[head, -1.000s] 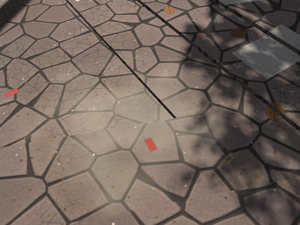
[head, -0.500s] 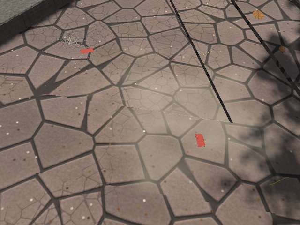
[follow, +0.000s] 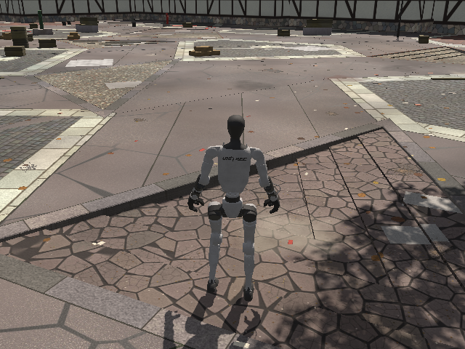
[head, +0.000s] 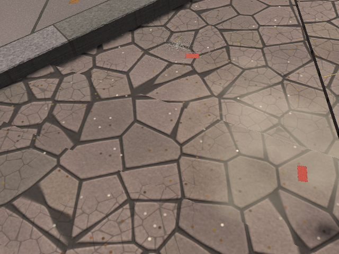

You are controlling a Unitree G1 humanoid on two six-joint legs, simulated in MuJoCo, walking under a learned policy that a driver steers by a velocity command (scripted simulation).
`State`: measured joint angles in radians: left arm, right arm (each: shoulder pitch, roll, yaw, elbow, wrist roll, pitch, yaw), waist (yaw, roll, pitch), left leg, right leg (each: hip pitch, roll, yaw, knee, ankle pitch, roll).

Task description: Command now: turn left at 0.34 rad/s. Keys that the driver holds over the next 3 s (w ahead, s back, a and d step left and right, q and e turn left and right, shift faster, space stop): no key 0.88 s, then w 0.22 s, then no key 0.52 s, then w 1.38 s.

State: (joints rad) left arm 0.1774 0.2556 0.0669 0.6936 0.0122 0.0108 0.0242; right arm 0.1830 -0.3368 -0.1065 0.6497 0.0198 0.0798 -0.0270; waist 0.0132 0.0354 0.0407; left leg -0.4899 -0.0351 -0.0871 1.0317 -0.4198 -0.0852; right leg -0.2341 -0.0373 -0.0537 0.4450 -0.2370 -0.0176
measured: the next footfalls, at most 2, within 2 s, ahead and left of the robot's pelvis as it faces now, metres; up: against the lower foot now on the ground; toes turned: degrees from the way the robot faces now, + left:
left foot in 0.14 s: +0.02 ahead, +0.15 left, +0.00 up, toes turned +0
right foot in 0.42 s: +0.00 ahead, -0.10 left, +0.00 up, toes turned +2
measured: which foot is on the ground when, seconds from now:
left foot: up 0.00-0.12, down 0.14-1.00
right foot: down 0.00-0.14, up 0.16-0.40, down 0.42-1.00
